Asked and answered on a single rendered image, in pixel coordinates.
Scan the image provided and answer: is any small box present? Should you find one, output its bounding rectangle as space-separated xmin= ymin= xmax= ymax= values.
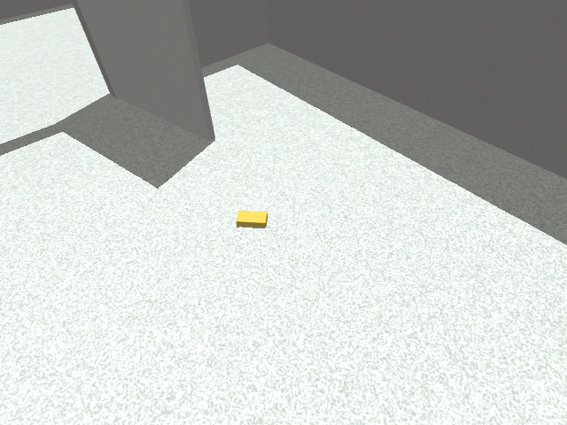
xmin=236 ymin=211 xmax=268 ymax=228

